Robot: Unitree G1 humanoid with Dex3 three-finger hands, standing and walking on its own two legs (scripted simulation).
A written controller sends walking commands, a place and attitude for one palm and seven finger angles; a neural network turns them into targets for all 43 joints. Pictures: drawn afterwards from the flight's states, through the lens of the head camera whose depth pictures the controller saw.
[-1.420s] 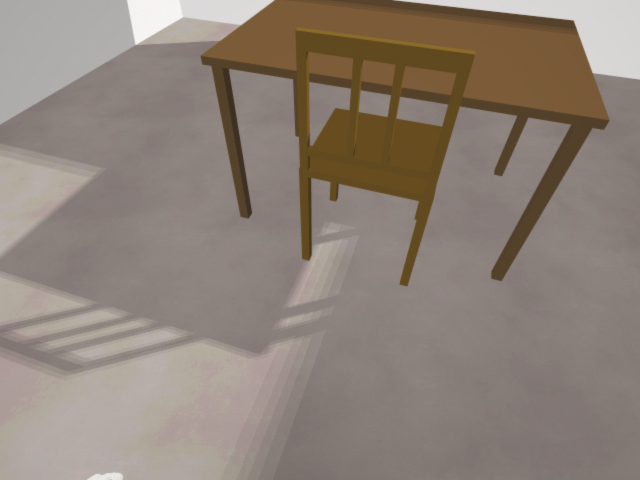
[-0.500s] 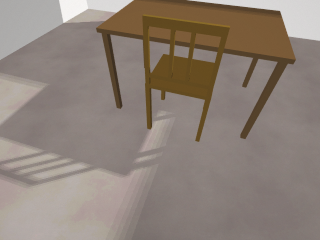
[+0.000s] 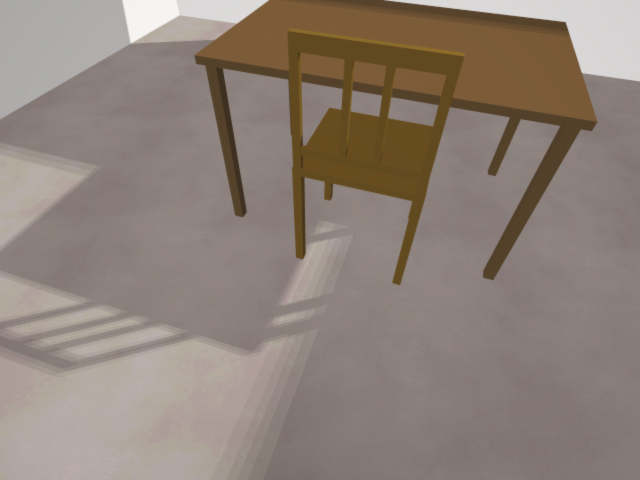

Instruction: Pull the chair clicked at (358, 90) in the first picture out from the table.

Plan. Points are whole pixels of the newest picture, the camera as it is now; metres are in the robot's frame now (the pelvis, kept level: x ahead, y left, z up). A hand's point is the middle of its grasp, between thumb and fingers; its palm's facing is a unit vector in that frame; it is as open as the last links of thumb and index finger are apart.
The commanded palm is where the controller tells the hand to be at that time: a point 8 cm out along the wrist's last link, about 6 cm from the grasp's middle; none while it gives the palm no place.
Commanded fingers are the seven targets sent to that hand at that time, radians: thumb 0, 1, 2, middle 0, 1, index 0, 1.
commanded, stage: look at it before walking up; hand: left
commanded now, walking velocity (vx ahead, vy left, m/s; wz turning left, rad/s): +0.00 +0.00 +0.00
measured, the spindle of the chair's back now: (346, 111) +1.05 -0.01 -0.08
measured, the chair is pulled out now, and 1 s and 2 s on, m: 0.00 0.00 0.00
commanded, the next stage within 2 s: walk to a spot facing it in 0.02 s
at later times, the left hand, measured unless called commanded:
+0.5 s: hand out of the picture +0.04 +0.21 -0.19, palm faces -0.01 -0.99 -0.15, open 7.4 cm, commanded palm none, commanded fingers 0.00 0.90 0.90 -0.20 -0.30 -0.20 -0.30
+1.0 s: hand (247, 381) +0.31 +0.15 -0.18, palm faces -0.05 -0.98 -0.20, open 7.2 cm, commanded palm none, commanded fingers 0.00 0.90 0.90 -0.20 -0.30 -0.20 -0.30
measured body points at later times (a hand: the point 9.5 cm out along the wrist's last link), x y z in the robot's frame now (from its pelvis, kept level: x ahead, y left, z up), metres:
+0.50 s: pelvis +0.07 +0.02 -0.01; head +0.07 +0.04 +0.44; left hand +0.05 +0.26 -0.17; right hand +0.02 -0.21 -0.16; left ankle +0.01 +0.12 -0.75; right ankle +0.03 -0.10 -0.68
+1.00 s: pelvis +0.23 -0.03 -0.02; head +0.24 -0.03 +0.43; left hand +0.31 +0.20 -0.17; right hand +0.24 -0.26 -0.17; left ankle +0.27 +0.10 -0.71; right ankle +0.28 -0.12 -0.75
